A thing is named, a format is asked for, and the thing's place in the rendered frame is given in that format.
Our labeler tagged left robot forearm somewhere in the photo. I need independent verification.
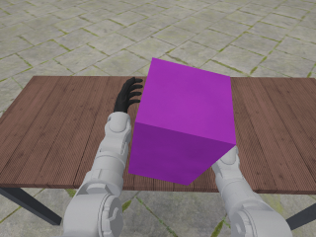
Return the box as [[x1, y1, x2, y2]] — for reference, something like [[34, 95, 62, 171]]
[[63, 112, 131, 230]]

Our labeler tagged robot left hand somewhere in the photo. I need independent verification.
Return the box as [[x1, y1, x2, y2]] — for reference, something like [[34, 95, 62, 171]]
[[113, 77, 143, 114]]

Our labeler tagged left robot upper arm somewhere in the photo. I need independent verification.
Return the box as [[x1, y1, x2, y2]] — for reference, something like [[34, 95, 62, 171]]
[[49, 193, 123, 237]]

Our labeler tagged right robot forearm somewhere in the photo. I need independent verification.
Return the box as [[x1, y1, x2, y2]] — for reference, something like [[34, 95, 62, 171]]
[[211, 145, 293, 237]]

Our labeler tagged table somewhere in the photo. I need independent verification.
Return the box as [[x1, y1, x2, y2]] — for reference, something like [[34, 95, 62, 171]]
[[0, 75, 316, 231]]

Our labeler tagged carton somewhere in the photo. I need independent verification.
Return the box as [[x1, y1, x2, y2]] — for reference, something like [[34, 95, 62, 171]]
[[128, 57, 236, 186]]

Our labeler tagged right robot upper arm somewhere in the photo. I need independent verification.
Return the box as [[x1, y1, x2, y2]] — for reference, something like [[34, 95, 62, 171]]
[[230, 208, 292, 237]]

